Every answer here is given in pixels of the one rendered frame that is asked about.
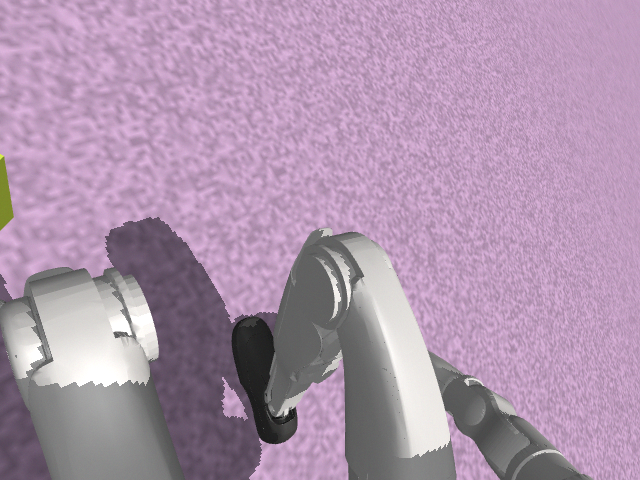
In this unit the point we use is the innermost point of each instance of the right robot foot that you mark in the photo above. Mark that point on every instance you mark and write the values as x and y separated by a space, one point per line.
253 351

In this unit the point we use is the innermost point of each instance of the carton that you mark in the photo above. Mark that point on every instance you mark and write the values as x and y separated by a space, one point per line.
6 211

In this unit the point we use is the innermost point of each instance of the right robot hand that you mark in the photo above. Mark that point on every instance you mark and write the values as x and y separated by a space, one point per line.
445 372

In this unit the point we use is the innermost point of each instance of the right robot arm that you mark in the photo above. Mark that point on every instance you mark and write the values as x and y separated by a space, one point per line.
513 448

